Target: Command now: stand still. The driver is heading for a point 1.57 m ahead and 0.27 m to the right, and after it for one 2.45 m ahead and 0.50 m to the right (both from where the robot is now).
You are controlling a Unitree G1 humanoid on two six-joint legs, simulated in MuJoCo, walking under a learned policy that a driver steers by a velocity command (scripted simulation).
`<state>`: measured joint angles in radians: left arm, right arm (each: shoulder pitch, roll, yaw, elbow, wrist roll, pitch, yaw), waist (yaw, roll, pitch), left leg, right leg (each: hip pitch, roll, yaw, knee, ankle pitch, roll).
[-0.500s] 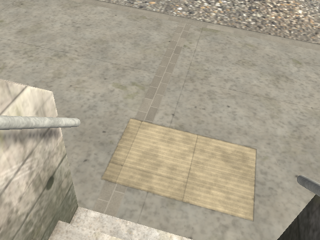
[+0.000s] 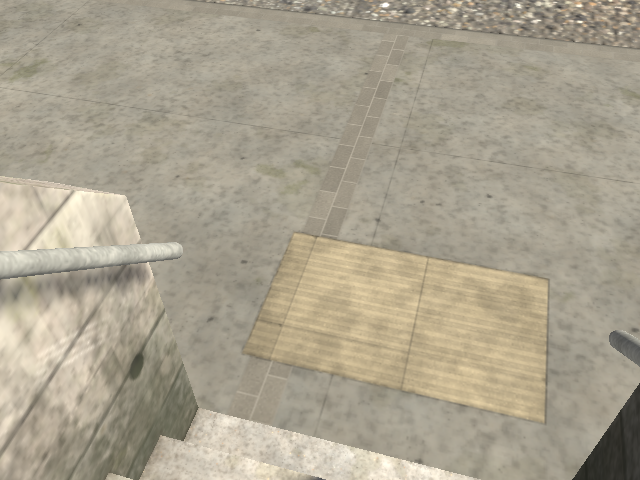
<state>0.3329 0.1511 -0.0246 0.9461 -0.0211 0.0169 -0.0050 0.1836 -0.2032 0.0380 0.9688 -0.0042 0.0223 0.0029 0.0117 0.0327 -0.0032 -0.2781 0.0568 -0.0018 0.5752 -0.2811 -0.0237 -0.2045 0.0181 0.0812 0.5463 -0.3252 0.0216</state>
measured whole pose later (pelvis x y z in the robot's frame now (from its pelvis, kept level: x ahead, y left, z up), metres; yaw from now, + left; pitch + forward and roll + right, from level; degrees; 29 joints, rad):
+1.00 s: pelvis +0.20 +0.09 -0.24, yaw +0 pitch -2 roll +1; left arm 0.44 0.21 -0.01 1.08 0.01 -0.04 0.00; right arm 0.29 -0.17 -0.01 1.03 -0.05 0.00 -0.04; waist -0.02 -0.01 -0.01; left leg -0.91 -0.06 -0.08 1.89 -0.47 0.06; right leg -0.28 0.09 -0.05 0.71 -0.40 -0.13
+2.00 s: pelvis +0.65 +0.18 -0.67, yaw -20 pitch +0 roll +2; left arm 0.22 0.22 0.04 0.90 -0.01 -0.01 -0.01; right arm 0.31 -0.23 -0.04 0.93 -0.04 -0.03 -0.05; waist -0.02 0.02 0.02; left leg -0.72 0.08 0.05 2.10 -0.78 0.07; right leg -0.39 0.09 -0.01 0.65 -0.27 -0.13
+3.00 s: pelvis +1.18 -0.01 -1.07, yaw -37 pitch +1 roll +3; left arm -0.03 0.17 0.00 0.95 0.03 -0.09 -0.05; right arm 0.65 -0.08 0.01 1.19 -0.02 -0.05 -0.03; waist -0.13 -0.05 -0.02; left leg -0.13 -0.16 0.09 1.62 -0.81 0.11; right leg -0.25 0.00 -0.05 0.29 0.16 -0.09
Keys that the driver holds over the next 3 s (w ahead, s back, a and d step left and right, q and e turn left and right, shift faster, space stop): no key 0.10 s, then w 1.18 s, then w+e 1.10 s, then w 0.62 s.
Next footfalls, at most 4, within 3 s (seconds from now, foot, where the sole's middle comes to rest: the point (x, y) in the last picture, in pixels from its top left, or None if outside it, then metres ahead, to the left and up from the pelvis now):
0.86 right None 0.23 0.04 -0.99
1.38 left None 0.51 0.29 -1.21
1.92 right None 0.71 0.10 -1.43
2.46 left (283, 461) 0.97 0.22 -1.65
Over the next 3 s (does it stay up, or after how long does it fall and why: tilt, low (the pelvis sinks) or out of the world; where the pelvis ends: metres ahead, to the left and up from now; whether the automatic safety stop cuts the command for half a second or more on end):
stays up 1.18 -0.01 -1.07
